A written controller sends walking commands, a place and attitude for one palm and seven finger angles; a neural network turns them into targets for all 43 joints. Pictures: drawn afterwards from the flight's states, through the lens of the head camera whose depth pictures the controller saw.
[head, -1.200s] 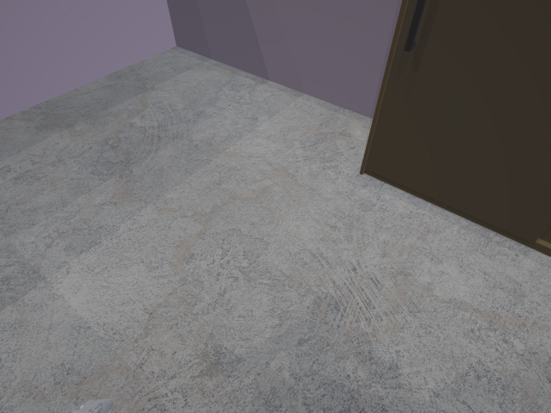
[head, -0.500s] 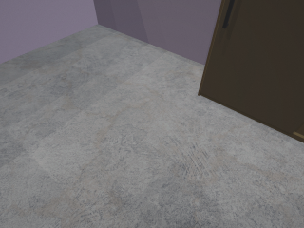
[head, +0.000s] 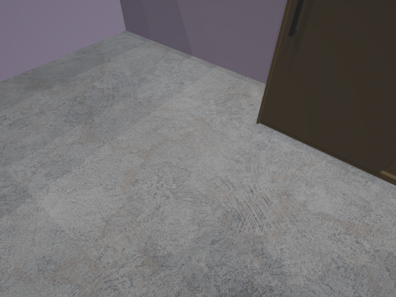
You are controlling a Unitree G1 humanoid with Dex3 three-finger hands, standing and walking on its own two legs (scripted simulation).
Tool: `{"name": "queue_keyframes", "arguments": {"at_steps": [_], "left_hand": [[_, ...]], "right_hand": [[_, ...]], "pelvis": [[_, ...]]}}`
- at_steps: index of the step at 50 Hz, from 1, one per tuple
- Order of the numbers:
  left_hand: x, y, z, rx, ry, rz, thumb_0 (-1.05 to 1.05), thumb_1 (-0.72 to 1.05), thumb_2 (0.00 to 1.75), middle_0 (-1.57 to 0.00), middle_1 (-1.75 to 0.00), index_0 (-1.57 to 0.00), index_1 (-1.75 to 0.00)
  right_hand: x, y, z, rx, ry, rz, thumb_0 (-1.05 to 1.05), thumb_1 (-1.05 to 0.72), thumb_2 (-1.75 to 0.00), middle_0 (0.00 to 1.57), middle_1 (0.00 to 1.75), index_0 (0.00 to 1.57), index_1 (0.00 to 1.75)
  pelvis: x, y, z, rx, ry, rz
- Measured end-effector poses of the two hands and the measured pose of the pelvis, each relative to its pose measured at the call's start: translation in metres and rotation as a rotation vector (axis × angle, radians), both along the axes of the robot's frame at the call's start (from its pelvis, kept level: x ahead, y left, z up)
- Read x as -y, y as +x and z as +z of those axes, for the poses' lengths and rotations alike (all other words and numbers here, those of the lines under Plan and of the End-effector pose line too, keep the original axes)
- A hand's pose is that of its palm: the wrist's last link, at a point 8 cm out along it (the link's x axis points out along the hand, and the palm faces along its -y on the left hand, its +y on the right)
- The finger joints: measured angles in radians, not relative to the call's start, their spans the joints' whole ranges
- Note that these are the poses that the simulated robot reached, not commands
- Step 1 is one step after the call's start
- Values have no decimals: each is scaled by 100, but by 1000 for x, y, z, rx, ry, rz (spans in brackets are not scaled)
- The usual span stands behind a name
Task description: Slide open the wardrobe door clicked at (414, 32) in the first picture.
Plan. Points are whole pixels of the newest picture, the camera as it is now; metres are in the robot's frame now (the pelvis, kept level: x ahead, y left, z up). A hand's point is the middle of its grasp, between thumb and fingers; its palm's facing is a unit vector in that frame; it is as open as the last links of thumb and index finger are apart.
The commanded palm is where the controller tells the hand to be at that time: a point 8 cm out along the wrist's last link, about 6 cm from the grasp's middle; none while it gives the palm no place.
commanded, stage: look at it before walking up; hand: left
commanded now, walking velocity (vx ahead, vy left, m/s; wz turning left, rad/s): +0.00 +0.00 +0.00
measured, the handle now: out of the picture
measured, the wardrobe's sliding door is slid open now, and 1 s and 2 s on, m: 0.00 0.00 0.00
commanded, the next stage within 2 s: walk to a spot facing it in 0.24 s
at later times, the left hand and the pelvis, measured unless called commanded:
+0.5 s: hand out of the picture +0.08 +0.23 -0.17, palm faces -0.04 -0.95 -0.31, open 7.4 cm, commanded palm none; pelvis +0.02 +0.00 +0.00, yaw -2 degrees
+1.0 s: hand (147, 238) +0.31 +0.16 -0.19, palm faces -0.17 -0.96 -0.22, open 7.3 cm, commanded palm none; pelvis +0.18 -0.02 -0.03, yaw -9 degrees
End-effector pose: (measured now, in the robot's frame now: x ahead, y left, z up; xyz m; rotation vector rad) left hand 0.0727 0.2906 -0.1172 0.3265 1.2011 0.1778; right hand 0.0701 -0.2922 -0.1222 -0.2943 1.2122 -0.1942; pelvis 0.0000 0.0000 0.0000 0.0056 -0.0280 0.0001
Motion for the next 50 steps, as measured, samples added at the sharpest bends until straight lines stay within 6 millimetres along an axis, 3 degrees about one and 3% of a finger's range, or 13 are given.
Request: {"name": "queue_keyframes", "arguments": {"at_steps": [21, 28, 36, 38, 41, 46, 50], "left_hand": [[1, 6, -2, -15, 4, 7, 1, 91, 90, -20, -30, -20, -30], [25, -10, -25, -97, -79, 23, 1, 91, 90, -20, -30, -20, -30], [44, -24, -54, -271, -179, 52, 1, 91, 90, -20, -30, -20, -30], [47, -10, -54, -306, -183, 24, 1, 91, 90, -20, -30, -20, -30], [52, 35, -51, -281, -188, -13, 1, 91, 90, -20, -30, -20, -30], [64, 147, -44, -131, -166, -88, 2, 94, 90, -20, -30, -20, -30], [81, 233, -44, 19, -132, -145, 2, 94, 90, -20, -30, -20, -30]], "right_hand": [[-1, 12, 0, 0, -3, -2, 1, -91, -90, 20, 30, 21, 30], [-27, -4, -18, -51, 60, -47, 1, -91, -90, 20, 30, 20, 30], [-68, -25, -32, -138, 94, -168, 1, -91, -90, 20, 30, 21, 30], [-78, -36, -31, -152, 100, -216, 1, -91, -90, 20, 30, 21, 30], [-96, -61, -26, -242, 124, -277, 1, -91, -90, 20, 30, 21, 30], [-117, -92, -16, -451, 188, -357, 1, -91, -90, 20, 30, 20, 30], [-112, -89, -21, -565, 228, -406, 1, -91, -90, 21, 30, 21, 30]], "pelvis": [[0, 11, 0, -4, -1, -10], [-2, 35, -9, -15, -12, -42], [-16, 81, -21, -27, -12, -95], [-17, 93, -21, -19, -13, -111], [-14, 111, -17, -15, -17, -119], [-1, 147, -17, -20, -22, -137], [20, 184, -31, -5, -19, -153]]}}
